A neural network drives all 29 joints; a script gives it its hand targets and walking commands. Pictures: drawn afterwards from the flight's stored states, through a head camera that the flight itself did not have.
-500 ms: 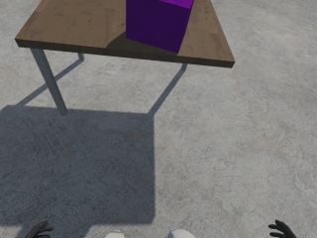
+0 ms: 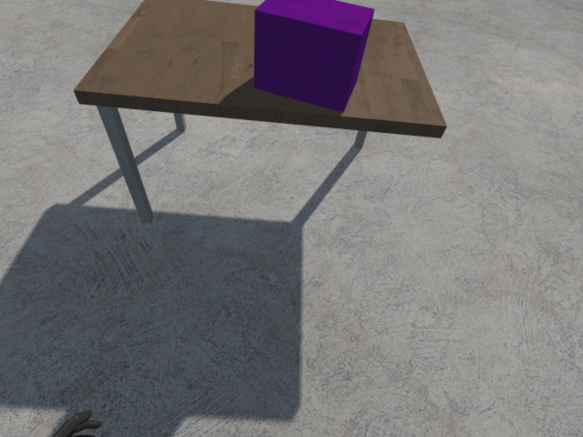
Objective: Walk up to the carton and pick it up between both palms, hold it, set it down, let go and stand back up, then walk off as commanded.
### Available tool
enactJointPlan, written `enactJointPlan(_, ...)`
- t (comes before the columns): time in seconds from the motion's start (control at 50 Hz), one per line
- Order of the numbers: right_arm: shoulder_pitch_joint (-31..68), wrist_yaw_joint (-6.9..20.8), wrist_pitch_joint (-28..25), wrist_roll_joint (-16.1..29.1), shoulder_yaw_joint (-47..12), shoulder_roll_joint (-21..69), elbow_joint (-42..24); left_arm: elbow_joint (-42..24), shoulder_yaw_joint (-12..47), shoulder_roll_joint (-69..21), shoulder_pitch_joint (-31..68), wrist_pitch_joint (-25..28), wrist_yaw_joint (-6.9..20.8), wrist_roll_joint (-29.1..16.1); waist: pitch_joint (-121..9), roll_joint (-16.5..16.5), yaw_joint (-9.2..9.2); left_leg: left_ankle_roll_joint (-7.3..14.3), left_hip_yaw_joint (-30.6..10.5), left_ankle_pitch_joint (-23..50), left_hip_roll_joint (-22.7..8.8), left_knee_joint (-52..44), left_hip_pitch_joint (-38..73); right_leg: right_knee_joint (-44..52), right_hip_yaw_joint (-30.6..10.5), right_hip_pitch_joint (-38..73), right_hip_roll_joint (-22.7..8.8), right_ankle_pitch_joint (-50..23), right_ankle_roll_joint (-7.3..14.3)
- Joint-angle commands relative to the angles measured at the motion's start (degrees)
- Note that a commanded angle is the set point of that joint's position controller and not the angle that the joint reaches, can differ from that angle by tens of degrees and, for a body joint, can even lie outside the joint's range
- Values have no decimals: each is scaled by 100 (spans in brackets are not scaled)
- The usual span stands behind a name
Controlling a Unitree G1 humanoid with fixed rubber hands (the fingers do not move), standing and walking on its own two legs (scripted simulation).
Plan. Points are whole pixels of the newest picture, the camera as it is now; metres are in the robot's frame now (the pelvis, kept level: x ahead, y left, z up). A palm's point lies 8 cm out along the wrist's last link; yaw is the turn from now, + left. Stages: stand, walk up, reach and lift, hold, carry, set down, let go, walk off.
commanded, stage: walk off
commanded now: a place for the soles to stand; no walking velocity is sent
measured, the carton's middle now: (311, 50) +1.11 -0.07 -0.01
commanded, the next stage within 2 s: none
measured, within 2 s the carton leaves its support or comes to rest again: neither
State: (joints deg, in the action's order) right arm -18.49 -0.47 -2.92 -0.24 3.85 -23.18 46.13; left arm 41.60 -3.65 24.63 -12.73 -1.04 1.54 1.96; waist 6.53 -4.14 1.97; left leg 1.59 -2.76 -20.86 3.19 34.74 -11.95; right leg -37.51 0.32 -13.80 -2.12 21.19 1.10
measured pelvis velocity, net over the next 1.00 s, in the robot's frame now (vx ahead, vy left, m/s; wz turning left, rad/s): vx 0.01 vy -0.06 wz -0.03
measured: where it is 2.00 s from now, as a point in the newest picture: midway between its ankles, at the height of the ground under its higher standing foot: outside the picture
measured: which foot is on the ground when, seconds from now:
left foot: down 0.00-0.46, up 0.48-0.74, down 0.76-1.00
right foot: up 0.00-0.42, down 0.44-0.82, up 0.84-1.00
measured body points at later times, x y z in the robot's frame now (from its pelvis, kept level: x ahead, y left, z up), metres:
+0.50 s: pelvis +0.06 -0.04 +0.00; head +0.11 -0.03 +0.45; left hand +0.19 +0.28 -0.11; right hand +0.13 -0.37 -0.10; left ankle -0.02 +0.10 -0.71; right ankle +0.12 -0.14 -0.72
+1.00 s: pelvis +0.01 -0.06 +0.00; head +0.07 -0.03 +0.45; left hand +0.14 +0.25 -0.12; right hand +0.12 -0.40 -0.07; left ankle +0.07 +0.09 -0.72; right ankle -0.01 -0.20 -0.69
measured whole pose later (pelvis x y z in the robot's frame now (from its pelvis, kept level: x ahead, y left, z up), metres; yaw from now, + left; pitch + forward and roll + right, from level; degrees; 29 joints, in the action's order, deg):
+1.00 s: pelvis +0.01 -0.06 +0.00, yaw -2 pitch -1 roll -1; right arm -8.8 -1.8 -2.1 -0.2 3.5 -23.4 46.2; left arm 41.8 -3.6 24.5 -12.5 -2.1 0.7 1.4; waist 8.0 -3.3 1.8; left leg 0.5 -3.4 -14.3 -2.6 34.6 -19.2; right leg -49.6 -5.0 -19.8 2.0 26.6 0.7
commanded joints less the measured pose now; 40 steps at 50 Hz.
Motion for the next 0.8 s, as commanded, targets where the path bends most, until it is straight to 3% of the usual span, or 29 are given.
enactJointPlan(0.0,-707,-99,-296,-106,333,-1850,-66,-152,-270,959,170,147,-78,23,-147,962,41,972,-3264,3291,-2495,-1287,1250,-2424,-779,-2575,279,574,54)
enactJointPlan(0.02,-711,-162,-356,-87,227,-1543,-58,-57,-329,956,178,167,-70,22,-100,691,-13,780,-2677,4426,-2264,-1102,1199,-2422,-778,-2502,217,456,124)
enactJointPlan(0.04,-448,-175,-371,-112,191,-1392,-114,40,-274,932,-106,134,-14,-54,-188,925,-229,436,-1800,4965,-1883,-831,1140,-2278,-870,-2180,142,308,72)
enactJointPlan(0.06,-504,-215,-373,-115,206,-1307,-103,23,-304,857,-82,132,26,-66,-272,931,-200,46,-1440,5659,-1596,-786,1350,-2282,-687,-2386,233,21,110)
enactJointPlan(0.08,-681,-242,-372,-113,243,-1348,-131,-76,-350,874,-110,98,32,-27,-375,896,-115,7,-1215,5596,-1589,-732,1550,-2260,-649,-2374,283,-169,50)
enactJointPlan(0.12,-560,-228,-339,-93,259,-1291,-105,-109,-258,749,106,112,32,-105,-356,1431,43,-21,-611,5715,-1336,-830,1372,-1406,-392,-2178,336,-338,-24)
enactJointPlan(0.18,-351,-248,-252,-56,252,-1329,-113,-111,-251,737,197,58,-63,-106,-447,1075,40,-46,-634,5759,-1323,-949,1022,-842,-233,-1812,506,-542,-29)
enactJointPlan(0.2,-339,-234,-235,-78,201,-1204,-18,-46,-284,696,298,87,-94,-120,-296,1016,35,-5,-385,5165,-1086,-1040,712,-553,-17,-1622,367,-703,18)
enactJointPlan(0.22,-296,-197,-176,-98,236,-1299,-32,6,-286,685,321,54,-77,-91,-416,1419,24,-53,-338,4585,-1042,-1022,715,-422,-33,-1292,300,-916,13)
enactJointPlan(0.26,54,-206,-131,-43,230,-1332,-26,-23,-329,590,374,88,-108,-99,-158,1459,26,298,-462,3978,-1223,-1086,532,107,-130,-1063,100,-1111,111)
enactJointPlan(0.28,-11,-186,-104,-44,213,-1339,-115,46,-342,581,157,75,-113,-94,-285,1046,-6,325,-545,3841,-1317,-984,202,23,-107,-731,133,-1185,42)
enactJointPlan(0.3,-25,-183,-82,-40,229,-1368,-90,-12,-378,596,330,68,-120,-61,-111,1073,21,407,-704,3525,-1328,-1010,131,81,-105,-793,185,-1065,132)
enactJointPlan(0.32,279,-193,-64,-63,242,-1537,-141,84,-408,749,122,11,-100,-75,-212,1137,-131,536,-812,2873,-1486,-1028,-223,51,-306,-294,11,-1080,121)
enactJointPlan(0.36,329,-191,-46,-21,152,-1382,-156,88,-395,733,-70,97,-137,-45,-358,541,-388,487,-747,3134,-1253,-356,-463,957,-386,445,-46,-1472,377)
enactJointPlan(0.38,222,-168,-24,3,124,-1355,-152,117,-428,888,-245,156,-140,-28,-810,183,-482,333,-539,2671,-920,217,-395,1175,-758,1021,17,-2019,402)
enactJointPlan(0.4,75,-189,-47,48,133,-1255,-145,120,-456,1041,-384,177,-166,-19,-1183,-432,-521,161,-332,1671,-449,1044,-712,1223,-1491,1505,-586,-2966,509)
enactJointPlan(0.42,137,-189,10,81,69,-1124,-148,65,-415,1220,-461,192,-182,-44,-1412,-952,-553,13,-264,-373,15,1818,-962,1575,-2759,1650,-1264,-3014,778)
enactJointPlan(0.44,-10,-238,14,65,116,-1071,-117,13,-417,1128,-278,198,-211,-86,-1120,-957,-477,-123,-230,-1259,-71,2222,-926,1464,-2801,1248,-1660,-3437,1420)
enactJointPlan(0.46,-145,-238,16,32,120,-1209,9,-51,-429,1140,-135,190,-211,-84,-959,-382,-339,-62,-533,-1361,-173,2419,-709,1467,-2857,695,-1625,-3457,1422)
enactJointPlan(0.5,34,-198,16,57,132,-1151,72,-37,-353,1007,-72,195,-236,-66,-862,-152,-356,-18,-417,-1306,-126,2447,-682,1285,-2086,553,-1272,-3766,1225)
enactJointPlan(0.54,94,-180,25,87,20,-974,-13,-105,-307,921,44,218,-207,3,-733,-768,-363,-31,-237,-1280,-219,1622,-574,1021,-1551,445,-1013,-4465,1161)
enactJointPlan(0.58,413,-178,13,8,42,-939,-71,-36,-334,895,-63,212,-196,-25,-507,-528,-393,-17,-183,-1116,-45,1377,-599,1005,-1639,392,-1054,-4777,1155)
enactJointPlan(0.64,372,-181,47,7,49,-923,48,-63,-339,993,239,90,-147,-30,-443,-943,-280,-41,293,-257,-157,53,-349,978,-1065,151,-595,-3471,900)
enactJointPlan(0.68,128,-239,34,-13,110,-1023,175,-156,-352,979,367,-33,-106,-36,-579,-788,-155,-63,469,627,-81,-703,-41,605,-959,230,-489,-3141,718)
enactJointPlan(0.7,57,-223,47,-2,136,-977,238,-42,-364,1111,478,-47,-88,-74,-670,-387,-47,-19,460,820,-82,-639,407,794,-1307,-414,-594,-2205,687)
enactJointPlan(0.72,-33,-224,31,-16,149,-1186,294,-194,-349,1065,430,-99,-81,-88,-597,-97,-27,174,159,711,-243,-644,363,668,-1158,-722,-497,-1230,508)
enactJointPlan(0.74,220,-209,33,-87,132,-1261,216,-111,-342,995,285,-116,-84,-157,-383,232,-93,377,-632,249,-645,-975,163,555,-1322,-1261,-257,-386,327)
enactJointPlan(0.76,437,-200,29,-153,189,-1528,143,-99,-368,842,302,-152,-59,-210,-190,1224,-176,824,-1877,-103,-1524,-1532,-479,-683,-826,-1119,443,322,43)
enactJointPlan(0.78,771,-169,31,-129,230,-1774,-80,-100,-435,963,224,-173,-102,-160,116,1443,-197,1408,-2505,-478,-2397,-2002,-1692,-1853,-827,-636,410,544,-60)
